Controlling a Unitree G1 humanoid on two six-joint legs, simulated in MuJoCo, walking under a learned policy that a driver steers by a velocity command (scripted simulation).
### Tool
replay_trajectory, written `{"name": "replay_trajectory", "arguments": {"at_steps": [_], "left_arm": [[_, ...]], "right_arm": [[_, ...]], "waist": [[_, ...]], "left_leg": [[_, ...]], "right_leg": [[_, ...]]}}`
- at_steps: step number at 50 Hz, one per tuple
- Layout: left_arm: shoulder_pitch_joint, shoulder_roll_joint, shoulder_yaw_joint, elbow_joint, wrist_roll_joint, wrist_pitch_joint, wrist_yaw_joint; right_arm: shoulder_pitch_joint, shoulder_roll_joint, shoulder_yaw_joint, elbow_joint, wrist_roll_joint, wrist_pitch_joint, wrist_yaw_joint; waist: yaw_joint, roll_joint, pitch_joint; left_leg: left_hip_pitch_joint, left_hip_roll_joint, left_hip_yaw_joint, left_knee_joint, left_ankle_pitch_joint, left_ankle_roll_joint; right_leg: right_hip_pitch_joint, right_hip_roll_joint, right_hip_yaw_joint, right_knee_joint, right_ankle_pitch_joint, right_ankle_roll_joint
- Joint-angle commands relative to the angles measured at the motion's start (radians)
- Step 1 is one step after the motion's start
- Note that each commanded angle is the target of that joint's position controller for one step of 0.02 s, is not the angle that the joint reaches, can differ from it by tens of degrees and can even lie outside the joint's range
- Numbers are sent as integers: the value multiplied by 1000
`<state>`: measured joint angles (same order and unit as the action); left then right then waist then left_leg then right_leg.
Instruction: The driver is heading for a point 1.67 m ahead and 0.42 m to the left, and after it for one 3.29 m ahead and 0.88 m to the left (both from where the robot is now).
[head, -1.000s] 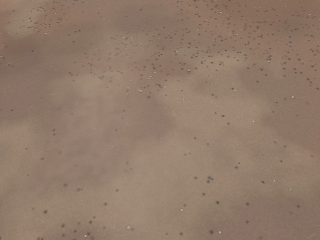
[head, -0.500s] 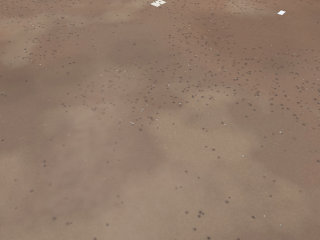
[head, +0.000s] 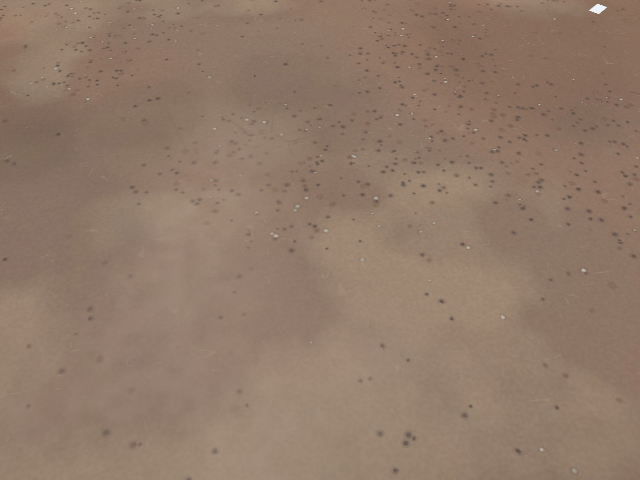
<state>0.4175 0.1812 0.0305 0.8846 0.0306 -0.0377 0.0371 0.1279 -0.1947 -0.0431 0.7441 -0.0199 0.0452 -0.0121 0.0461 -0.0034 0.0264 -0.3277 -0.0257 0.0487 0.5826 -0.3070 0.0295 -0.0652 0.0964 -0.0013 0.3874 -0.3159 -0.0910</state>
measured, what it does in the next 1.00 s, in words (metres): walks ahead: left foot, then right foot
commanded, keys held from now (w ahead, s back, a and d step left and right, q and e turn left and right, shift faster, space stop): no key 0.78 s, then w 0.14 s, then w+q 0.08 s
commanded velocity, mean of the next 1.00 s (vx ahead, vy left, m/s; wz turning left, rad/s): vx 0.06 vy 0.00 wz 0.01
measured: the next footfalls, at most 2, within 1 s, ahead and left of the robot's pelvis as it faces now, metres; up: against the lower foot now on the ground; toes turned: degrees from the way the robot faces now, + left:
left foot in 0.02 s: +0.08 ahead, +0.09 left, +0.00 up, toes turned +1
right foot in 0.28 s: +0.12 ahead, -0.11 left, +0.00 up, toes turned +0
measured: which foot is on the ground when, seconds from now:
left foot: up 0.00-0.00, down 0.02-1.00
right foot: down 0.00-0.02, up 0.04-0.26, down 0.28-0.92, up 0.94-1.00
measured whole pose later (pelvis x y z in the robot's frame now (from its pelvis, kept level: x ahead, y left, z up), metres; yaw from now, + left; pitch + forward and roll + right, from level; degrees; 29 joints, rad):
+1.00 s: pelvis +0.13 -0.02 -0.01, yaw +0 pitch +0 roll +0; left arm 0.33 0.19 0.02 1.07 0.02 -0.03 0.01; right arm 0.43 -0.20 -0.02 1.07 -0.02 -0.03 -0.03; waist -0.03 0.01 -0.02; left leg -0.08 -0.04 0.00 0.47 -0.40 0.06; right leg -0.25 0.03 -0.04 0.66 -0.44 -0.09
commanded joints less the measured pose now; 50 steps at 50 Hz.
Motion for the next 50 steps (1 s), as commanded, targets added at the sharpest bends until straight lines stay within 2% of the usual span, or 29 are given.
{"name": "replay_trajectory", "arguments": {"at_steps": [1,2,3,4,5,6,7,8,9,10,12,13,15,16,18,21,23,30,39,41,42,43,44,45,46,47,48,49,50], "left_arm": [[-51,112,17,-49,-42,-13,-8],[-80,45,0,-87,-54,-5,-12],[-3,79,12,-58,-38,23,0],[-10,95,17,-51,-27,34,6],[-37,94,16,-48,-19,37,5],[-58,95,16,-47,-18,40,1],[-42,90,16,-37,-19,41,-4],[-45,73,10,-25,-12,40,-10],[-45,59,6,-16,-17,40,-15],[-45,54,4,-8,-22,40,-17],[-54,38,-2,7,-26,39,-17],[-73,45,-5,9,-17,41,-16],[-129,113,4,-9,-4,34,-12],[-131,138,12,15,-15,33,-10],[-134,93,1,31,-23,25,-6],[-117,93,-1,63,-29,13,4],[-121,95,-1,79,-29,11,6],[-118,88,-8,135,-27,14,11],[-95,78,-19,191,-27,19,14],[-76,88,-13,203,-25,24,13],[-66,102,-4,206,-22,29,10],[-66,110,4,202,-17,34,5],[-79,107,6,189,-14,35,-2],[-103,92,3,170,-16,28,-9],[-139,65,-3,146,-14,17,-18],[-184,41,-8,118,-7,4,-26],[-231,53,-6,89,2,-10,-32],[-248,72,1,69,2,-23,-37],[-245,90,7,58,-4,-35,-42]], "right_arm": [[230,-97,-35,28,-6,-33,-33],[216,-154,-34,15,-7,-43,-38],[216,-142,-27,32,8,-44,-33],[156,-86,-10,27,7,-52,-24],[107,-57,4,26,6,-60,-21],[75,-46,12,26,-1,-63,-25],[68,-43,18,31,-3,-66,-30],[87,-36,28,37,-13,-76,-31],[105,-54,25,51,-12,-86,-30],[119,-72,23,60,-8,-93,-31],[105,-85,25,73,7,-94,-25],[115,-84,26,86,14,-93,-22],[148,-69,29,98,11,-88,-17],[188,-54,28,115,14,-80,-15],[201,-65,26,149,9,-78,-23],[221,-73,24,177,12,-82,-25],[221,-68,25,194,14,-79,-27],[218,-66,33,242,11,-64,-35],[228,-68,45,291,12,-57,-40],[248,-79,40,305,7,-54,-38],[257,-92,32,308,4,-51,-35],[264,-101,26,307,-1,-47,-31],[277,-106,22,303,-1,-46,-27],[307,-107,20,302,5,-51,-23],[351,-116,16,311,9,-59,-22],[399,-132,8,326,10,-66,-21],[419,-147,0,332,9,-73,-17],[422,-157,-5,333,3,-82,-12],[416,-159,-10,330,0,-91,-8]], "waist": [[-146,15,-134],[-125,163,-112],[-77,109,-100],[-47,64,-23],[-32,36,26],[-16,44,37],[-10,72,35],[-18,72,-9],[-20,68,-46],[-19,69,-67],[-1,59,-67],[-1,53,-53],[-29,17,-5],[-55,-70,41],[-39,-46,46],[-44,-16,-26],[-47,3,-33],[-52,13,-13],[-51,5,2],[-52,3,-5],[-54,9,11],[-57,22,59],[-65,38,124],[-80,54,175],[-99,92,200],[-114,144,203],[-120,146,211],[-116,141,207],[-104,121,187]], "left_leg": [[474,48,-89,-243,208,79],[555,298,-411,-296,429,190],[301,387,-432,-306,484,315],[204,369,-416,-337,428,328],[155,323,-359,-361,355,297],[158,269,-310,-373,287,250],[159,224,-251,-364,337,220],[190,231,-251,-336,457,207],[207,225,-228,-308,539,198],[199,224,-213,-291,577,191],[134,189,-176,-274,467,155],[86,165,-163,-274,358,118],[3,121,-159,-305,74,66],[52,83,-130,-322,54,56],[131,95,-124,-283,219,49],[225,112,-114,-251,395,46],[239,113,-108,-252,400,42],[255,119,-99,-255,384,33],[245,124,-98,-260,348,31],[236,97,-90,-250,138,47],[211,83,-93,-229,-37,70],[166,91,-131,-228,-219,95],[127,117,-191,-243,-370,121],[122,153,-261,-271,-462,151],[163,203,-348,-319,-497,186],[221,281,-469,-392,-485,237],[253,338,-545,-430,-395,273],[270,362,-578,-423,-265,292],[303,362,-563,-404,-141,292]], "right_leg": [[-225,-152,82,276,563,5],[-462,-29,18,490,-106,66],[-340,-57,66,604,-207,83],[-337,-73,87,630,-222,93],[-347,-88,93,590,-218,100],[-351,-104,87,503,-203,105],[-330,-100,45,394,-196,107],[-279,-104,45,327,-177,102],[-235,-102,34,281,-133,98],[-189,-102,25,243,-81,93],[-89,-94,1,109,85,82],[-34,-102,15,48,197,79],[-3,-180,116,-6,240,67],[-86,-177,114,11,227,45],[-100,-175,112,-10,292,43],[-56,-179,107,-17,415,37],[-44,-180,104,-19,436,34],[-42,-182,101,-36,463,30],[-32,-182,100,-50,456,27],[-42,-152,90,-37,242,9],[-76,-128,82,-5,37,-12],[-152,-119,95,18,-167,-29],[-249,-117,116,42,-302,-41],[-342,-110,122,82,-353,-48],[-427,-91,87,154,-310,-42],[-488,-68,-3,253,-192,-20],[-536,-80,-52,294,-131,-5],[-558,-101,-43,317,-137,1],[-567,-114,-32,328,-153,7]]}}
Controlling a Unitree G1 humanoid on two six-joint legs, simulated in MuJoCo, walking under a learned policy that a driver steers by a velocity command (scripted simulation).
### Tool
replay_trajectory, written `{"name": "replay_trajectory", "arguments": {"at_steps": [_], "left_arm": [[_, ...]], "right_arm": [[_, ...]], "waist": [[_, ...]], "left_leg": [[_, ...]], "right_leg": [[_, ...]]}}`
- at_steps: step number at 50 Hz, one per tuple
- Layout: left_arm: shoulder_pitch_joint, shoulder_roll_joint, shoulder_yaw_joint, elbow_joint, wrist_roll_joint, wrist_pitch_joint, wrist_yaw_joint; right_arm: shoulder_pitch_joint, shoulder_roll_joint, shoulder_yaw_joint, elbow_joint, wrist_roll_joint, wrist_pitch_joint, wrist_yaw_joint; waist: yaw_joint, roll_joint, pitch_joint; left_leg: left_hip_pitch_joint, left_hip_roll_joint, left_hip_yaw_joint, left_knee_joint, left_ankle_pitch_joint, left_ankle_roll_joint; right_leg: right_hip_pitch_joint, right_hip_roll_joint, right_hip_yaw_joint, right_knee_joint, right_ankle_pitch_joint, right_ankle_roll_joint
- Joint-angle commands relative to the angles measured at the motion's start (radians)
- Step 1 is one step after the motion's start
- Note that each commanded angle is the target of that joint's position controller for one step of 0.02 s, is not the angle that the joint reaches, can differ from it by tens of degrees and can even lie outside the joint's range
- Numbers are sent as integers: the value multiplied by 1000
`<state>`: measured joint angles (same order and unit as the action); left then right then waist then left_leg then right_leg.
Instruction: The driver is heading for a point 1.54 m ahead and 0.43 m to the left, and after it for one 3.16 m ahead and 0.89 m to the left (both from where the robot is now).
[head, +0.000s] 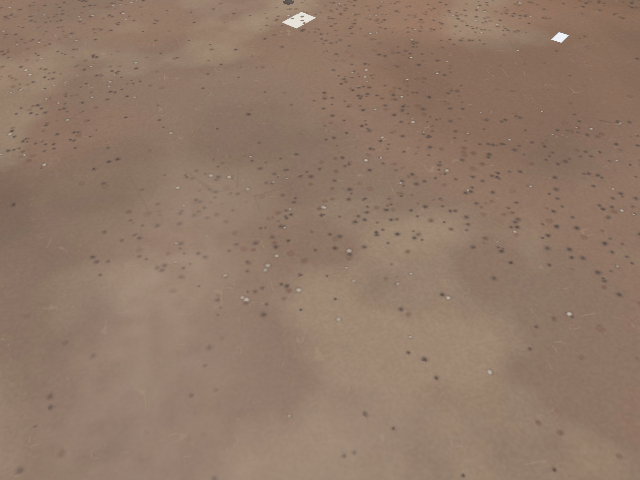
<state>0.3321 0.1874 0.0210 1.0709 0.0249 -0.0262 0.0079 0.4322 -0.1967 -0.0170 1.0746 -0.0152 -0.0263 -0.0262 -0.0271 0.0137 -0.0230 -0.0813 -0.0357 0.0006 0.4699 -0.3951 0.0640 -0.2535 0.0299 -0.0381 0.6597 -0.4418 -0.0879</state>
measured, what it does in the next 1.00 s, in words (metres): walks ahead, turning left: right foot, then left foot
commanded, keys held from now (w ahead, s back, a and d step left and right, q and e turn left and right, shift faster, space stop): w+q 0.72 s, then w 0.28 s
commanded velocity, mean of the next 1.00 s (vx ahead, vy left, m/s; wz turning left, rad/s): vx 0.45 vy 0.00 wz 0.43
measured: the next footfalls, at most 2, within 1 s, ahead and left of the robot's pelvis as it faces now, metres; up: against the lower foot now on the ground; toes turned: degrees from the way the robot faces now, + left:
right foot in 0.08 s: +0.08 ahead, -0.11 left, +0.00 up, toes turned +0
left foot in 0.56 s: +0.38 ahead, +0.09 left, +0.00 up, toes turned +22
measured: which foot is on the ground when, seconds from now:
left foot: down 0.00-0.10, up 0.12-0.54, down 0.56-1.00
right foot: up 0.00-0.06, down 0.08-0.54, up 0.56-1.00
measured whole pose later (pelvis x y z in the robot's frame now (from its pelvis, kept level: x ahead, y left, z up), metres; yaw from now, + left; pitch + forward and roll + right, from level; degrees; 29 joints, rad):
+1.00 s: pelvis +0.46 +0.09 +0.01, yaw +28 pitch +1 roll +0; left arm 0.06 0.24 0.03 0.78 0.04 -0.02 -0.03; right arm 0.46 -0.22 -0.04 0.93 -0.01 -0.07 -0.01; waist -0.08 -0.05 0.04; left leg 0.06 -0.15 -0.09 0.18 -0.25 0.14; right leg -0.68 -0.10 -0.03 0.74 0.00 0.00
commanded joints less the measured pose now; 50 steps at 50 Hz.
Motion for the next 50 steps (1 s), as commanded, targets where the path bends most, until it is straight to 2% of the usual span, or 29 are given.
{"name": "replay_trajectory", "arguments": {"at_steps": [1,2,3,4,5,6,7,8,9,11,13,16,19,21,22,24,26,27,28,29,30,31,32,33,34,36,39,44,50], "left_arm": [[-142,92,22,-134,-7,-56,-19],[-112,89,25,-137,-18,-62,-25],[-38,78,28,-124,-27,-67,-29],[90,65,33,-81,-29,-67,-27],[226,138,60,-53,-12,-66,-13],[328,251,88,-54,1,-62,1],[274,187,71,-58,6,-46,9],[172,138,55,-92,8,-47,9],[107,118,48,-112,4,-55,7],[75,91,31,-119,2,-72,12],[119,81,23,-103,-4,-86,16],[158,84,19,-90,-7,-98,18],[145,69,10,-87,-7,-98,21],[142,82,10,-82,-9,-99,26],[149,101,13,-77,-12,-101,29],[161,141,23,-64,-17,-98,41],[125,180,38,-78,-12,-83,50],[96,191,44,-97,-9,-74,44],[59,200,50,-117,-6,-67,32],[74,102,34,-151,10,-68,16],[92,90,35,-227,-17,-69,4],[-10,140,41,-250,-9,-83,-3],[-44,150,40,-265,-14,-95,-7],[-32,147,42,-252,-9,-96,-2],[-22,137,39,-251,5,-81,-1],[-6,118,36,-259,25,-43,-11],[-78,106,32,-288,26,-12,-23],[-258,116,29,-342,17,-2,-35],[-440,108,11,-404,6,-14,-45]], "right_arm": [[95,-157,-39,-7,-5,-25,9],[55,-155,-43,-21,1,-27,10],[-9,-155,-45,-40,13,-26,10],[-92,-142,-42,-68,22,-28,11],[-144,-117,-34,-102,25,-39,16],[-146,-44,-15,-152,22,-47,16],[-141,-110,-33,-154,-11,-36,15],[-118,-79,-30,-142,-11,-33,24],[-100,-46,-24,-136,-3,-35,33],[-97,-52,-34,-146,-6,-23,48],[-111,-51,-41,-162,-5,-6,56],[-224,-40,-43,-219,-6,9,61],[-355,-21,-30,-278,-4,8,72],[-428,-15,-21,-311,-6,9,80],[-438,-25,-23,-319,-10,10,81],[-383,-58,-34,-311,-19,14,78],[-222,-102,-54,-268,-22,12,75],[-116,-136,-70,-235,-24,7,72],[1,-176,-93,-196,-31,2,63],[-9,-250,-113,-194,-30,2,48],[-56,-311,-125,-230,-21,8,52],[-91,-272,-118,-231,0,10,46],[-135,-222,-105,-235,7,5,40],[-162,-183,-95,-233,3,-5,38],[-177,-166,-88,-238,7,-16,32],[-164,-157,-78,-231,16,-37,28],[-88,-175,-77,-209,18,-52,28],[58,-153,-61,-174,18,-51,26],[135,-153,-47,-150,0,-52,8]], "waist": [[-12,90,211],[18,80,188],[74,75,173],[149,51,140],[217,-85,89],[232,-327,8],[165,-191,42],[101,-57,111],[71,-14,146],[38,-45,152],[33,-77,125],[37,-83,130],[42,-93,176],[46,-99,192],[42,-104,180],[8,-126,121],[-75,-165,24],[-119,-160,-37],[-185,-104,-91],[-122,74,-126],[-60,173,-216],[-66,44,-109],[-35,-20,-6],[14,-99,47],[44,-114,50],[70,-82,37],[49,-28,55],[-34,35,66],[-85,57,101]], "left_leg": [[59,356,-474,-269,30,241],[9,323,-420,-254,63,213],[-106,271,-348,-218,90,175],[-293,192,-257,-146,137,126],[-481,84,-144,76,181,70],[-613,-42,24,432,-11,18],[-624,21,-28,638,-101,34],[-625,75,-70,695,-18,45],[-609,96,-83,695,59,43],[-608,112,-57,690,131,32],[-643,97,-22,713,175,23],[-703,91,23,689,225,10],[-653,70,82,469,315,-1],[-561,53,142,285,345,11],[-501,33,173,231,339,28],[-392,-19,213,189,307,74],[-239,-53,191,181,239,135],[-122,-64,154,138,213,165],[49,-54,95,36,193,198],[223,183,-200,51,175,246],[361,362,-752,-128,91,421],[272,355,-692,-234,27,387],[142,336,-586,-265,95,348],[36,290,-491,-272,242,300],[-37,241,-412,-271,351,273],[-95,182,-322,-274,461,251],[-106,138,-235,-288,573,198],[51,126,-206,-285,690,89],[209,158,-202,-261,807,93]], "right_leg": [[-347,-54,11,37,-20,12],[-256,-49,5,-21,22,18],[-81,-30,-15,-123,107,21],[202,9,-24,-215,165,19],[451,-95,138,-320,84,0],[545,-372,536,-511,-110,-73],[417,-443,612,-502,-65,-111],[321,-422,512,-503,-40,-106],[259,-381,403,-522,32,-87],[239,-312,236,-544,172,-42],[285,-280,116,-517,422,-13],[296,-264,-6,-501,677,1],[232,-224,-102,-517,750,14],[211,-222,-151,-520,824,22],[227,-232,-170,-497,950,25],[292,-253,-201,-375,1250,34],[318,-285,-206,-144,1403,26],[286,-292,-192,27,1314,12],[178,-253,-201,287,1069,15],[-87,-138,-179,612,184,22],[-388,26,-5,886,-102,50],[-491,-46,96,864,31,41],[-482,-82,85,784,128,41],[-427,-116,83,699,164,50],[-361,-135,89,644,163,67],[-306,-155,83,561,154,98],[-355,-166,39,438,242,123],[-475,-147,9,232,433,111],[-488,-83,-32,12,450,76]]}}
